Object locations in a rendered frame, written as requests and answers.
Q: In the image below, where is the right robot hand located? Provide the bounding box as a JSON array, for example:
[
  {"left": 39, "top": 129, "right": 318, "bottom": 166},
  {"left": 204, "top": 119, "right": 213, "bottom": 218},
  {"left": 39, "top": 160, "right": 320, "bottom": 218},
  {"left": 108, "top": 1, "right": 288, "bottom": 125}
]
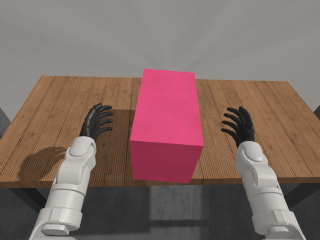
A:
[{"left": 221, "top": 106, "right": 255, "bottom": 148}]

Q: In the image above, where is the table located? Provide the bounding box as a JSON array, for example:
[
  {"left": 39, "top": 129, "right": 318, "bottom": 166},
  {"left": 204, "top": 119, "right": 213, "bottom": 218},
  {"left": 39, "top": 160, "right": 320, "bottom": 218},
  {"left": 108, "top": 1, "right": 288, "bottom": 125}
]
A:
[{"left": 0, "top": 75, "right": 320, "bottom": 214}]

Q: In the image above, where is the carton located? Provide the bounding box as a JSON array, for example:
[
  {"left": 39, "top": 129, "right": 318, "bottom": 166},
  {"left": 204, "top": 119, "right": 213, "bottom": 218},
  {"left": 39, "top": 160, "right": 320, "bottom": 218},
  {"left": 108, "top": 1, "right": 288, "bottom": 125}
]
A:
[{"left": 129, "top": 68, "right": 204, "bottom": 184}]

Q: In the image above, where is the left robot hand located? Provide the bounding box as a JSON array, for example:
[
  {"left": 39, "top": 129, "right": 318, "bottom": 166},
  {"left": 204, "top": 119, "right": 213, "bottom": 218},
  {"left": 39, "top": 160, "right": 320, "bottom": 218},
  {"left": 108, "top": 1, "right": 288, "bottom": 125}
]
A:
[{"left": 79, "top": 103, "right": 114, "bottom": 143}]

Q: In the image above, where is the robot left forearm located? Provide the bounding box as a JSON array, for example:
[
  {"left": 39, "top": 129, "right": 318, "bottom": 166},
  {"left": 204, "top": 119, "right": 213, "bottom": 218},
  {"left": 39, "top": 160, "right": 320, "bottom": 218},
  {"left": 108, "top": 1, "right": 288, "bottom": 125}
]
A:
[{"left": 28, "top": 136, "right": 97, "bottom": 240}]

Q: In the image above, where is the robot right forearm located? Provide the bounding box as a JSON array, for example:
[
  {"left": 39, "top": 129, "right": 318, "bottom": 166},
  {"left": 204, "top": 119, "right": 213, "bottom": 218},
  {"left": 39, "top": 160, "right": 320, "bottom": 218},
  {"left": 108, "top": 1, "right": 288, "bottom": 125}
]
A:
[{"left": 234, "top": 141, "right": 306, "bottom": 240}]

